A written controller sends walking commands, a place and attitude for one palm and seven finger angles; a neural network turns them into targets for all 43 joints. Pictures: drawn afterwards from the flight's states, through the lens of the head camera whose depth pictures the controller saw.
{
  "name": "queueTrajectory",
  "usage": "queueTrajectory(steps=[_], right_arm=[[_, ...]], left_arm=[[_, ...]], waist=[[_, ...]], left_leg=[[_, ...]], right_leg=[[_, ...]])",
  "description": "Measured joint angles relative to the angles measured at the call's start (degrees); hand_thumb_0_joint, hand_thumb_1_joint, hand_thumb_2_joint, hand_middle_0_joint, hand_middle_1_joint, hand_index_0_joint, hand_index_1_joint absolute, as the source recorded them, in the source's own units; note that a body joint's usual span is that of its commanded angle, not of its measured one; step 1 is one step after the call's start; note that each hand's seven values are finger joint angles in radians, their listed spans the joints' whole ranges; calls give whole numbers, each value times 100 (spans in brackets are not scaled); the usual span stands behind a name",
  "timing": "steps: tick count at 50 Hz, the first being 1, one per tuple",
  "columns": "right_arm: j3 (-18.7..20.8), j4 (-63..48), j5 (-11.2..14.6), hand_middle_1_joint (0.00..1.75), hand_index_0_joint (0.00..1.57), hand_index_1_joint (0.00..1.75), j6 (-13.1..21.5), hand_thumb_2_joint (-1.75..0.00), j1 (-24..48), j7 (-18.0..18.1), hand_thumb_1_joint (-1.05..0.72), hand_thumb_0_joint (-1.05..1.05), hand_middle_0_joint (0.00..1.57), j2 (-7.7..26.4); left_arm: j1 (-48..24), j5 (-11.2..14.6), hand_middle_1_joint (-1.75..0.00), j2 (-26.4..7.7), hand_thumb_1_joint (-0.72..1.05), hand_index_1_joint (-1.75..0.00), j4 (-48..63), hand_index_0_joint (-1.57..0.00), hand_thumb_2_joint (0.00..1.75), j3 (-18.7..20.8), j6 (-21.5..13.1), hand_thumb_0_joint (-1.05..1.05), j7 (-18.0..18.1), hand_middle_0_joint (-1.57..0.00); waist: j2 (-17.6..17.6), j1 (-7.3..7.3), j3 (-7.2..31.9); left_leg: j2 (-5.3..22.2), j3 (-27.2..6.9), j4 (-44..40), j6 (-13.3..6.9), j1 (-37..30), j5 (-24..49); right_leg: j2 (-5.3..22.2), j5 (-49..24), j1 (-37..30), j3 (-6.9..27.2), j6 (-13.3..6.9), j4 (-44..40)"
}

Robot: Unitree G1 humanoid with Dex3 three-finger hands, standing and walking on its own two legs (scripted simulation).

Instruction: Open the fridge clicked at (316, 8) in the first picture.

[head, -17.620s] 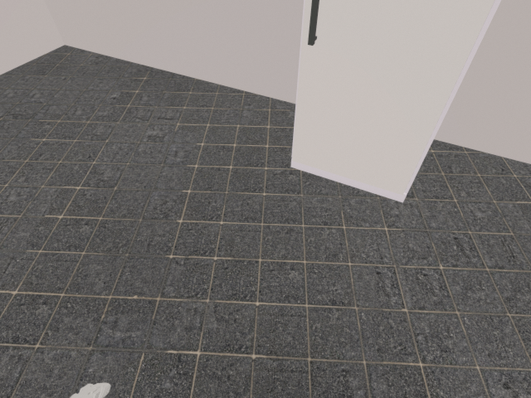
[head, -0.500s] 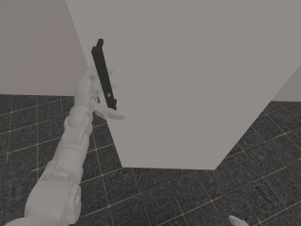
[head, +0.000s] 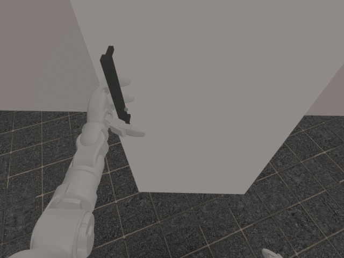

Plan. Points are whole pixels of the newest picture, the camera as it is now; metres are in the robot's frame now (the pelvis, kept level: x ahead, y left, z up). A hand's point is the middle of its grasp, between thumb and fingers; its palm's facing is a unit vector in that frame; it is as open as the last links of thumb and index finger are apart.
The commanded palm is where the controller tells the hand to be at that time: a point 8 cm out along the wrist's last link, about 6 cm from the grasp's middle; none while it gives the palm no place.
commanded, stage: slide the fingers in behind the handle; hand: left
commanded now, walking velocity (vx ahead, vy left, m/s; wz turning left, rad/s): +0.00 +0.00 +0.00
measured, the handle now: (119, 94) +0.49 +0.14 +0.10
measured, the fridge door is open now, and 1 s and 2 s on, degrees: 0 0 0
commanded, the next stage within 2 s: grip the handle and tug to test in 0.42 s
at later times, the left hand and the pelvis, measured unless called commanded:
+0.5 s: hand (125, 109) +0.43 +0.12 +0.11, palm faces -0.03 -1.00 -0.01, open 14.1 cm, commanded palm +0.41 +0.16 +0.11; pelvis +0.00 +0.00 +0.00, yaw +0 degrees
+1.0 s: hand (124, 109) +0.43 +0.12 +0.11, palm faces -0.03 -1.00 -0.01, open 9.0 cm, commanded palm +0.40 +0.17 +0.11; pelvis +0.00 +0.01 +0.00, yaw +0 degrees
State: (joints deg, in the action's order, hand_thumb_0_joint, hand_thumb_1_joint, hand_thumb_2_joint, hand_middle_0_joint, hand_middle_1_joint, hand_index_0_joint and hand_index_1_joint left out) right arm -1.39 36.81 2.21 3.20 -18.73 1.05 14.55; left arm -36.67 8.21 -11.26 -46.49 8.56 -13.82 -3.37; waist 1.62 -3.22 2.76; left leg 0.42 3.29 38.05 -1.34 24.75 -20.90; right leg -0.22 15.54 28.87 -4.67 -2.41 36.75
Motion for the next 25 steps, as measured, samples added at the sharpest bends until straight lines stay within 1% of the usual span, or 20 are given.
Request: queueTrajectory(steps=[9,17,25], right_arm=[[9,11,-3,30,20,30,61,-90,4,-12,-91,1,20,8],[-14,65,-11,30,20,30,81,-90,42,12,-91,1,20,5],[-23,52,-16,30,20,30,91,-90,36,6,-91,1,20,-10]], left_arm=[[93,22,-120,19,-50,-120,81,-26,30,-31,-56,-2,8,-28],[-89,-9,-120,50,-50,-120,-94,-27,30,-91,-85,-2,7,-28],[-200,-19,-120,47,-50,-120,-238,-28,30,-99,-134,-2,-2,-29]], waist=[[9,28,14],[-9,53,-22],[-22,35,-12]], left_leg=[[-5,18,-5,-6,-15,8],[-38,-18,20,-22,27,18],[-50,-20,50,-35,82,12]], right_leg=[[2,-11,-5,21,6,4],[39,-8,17,-12,20,23],[51,-9,64,-11,33,41]])
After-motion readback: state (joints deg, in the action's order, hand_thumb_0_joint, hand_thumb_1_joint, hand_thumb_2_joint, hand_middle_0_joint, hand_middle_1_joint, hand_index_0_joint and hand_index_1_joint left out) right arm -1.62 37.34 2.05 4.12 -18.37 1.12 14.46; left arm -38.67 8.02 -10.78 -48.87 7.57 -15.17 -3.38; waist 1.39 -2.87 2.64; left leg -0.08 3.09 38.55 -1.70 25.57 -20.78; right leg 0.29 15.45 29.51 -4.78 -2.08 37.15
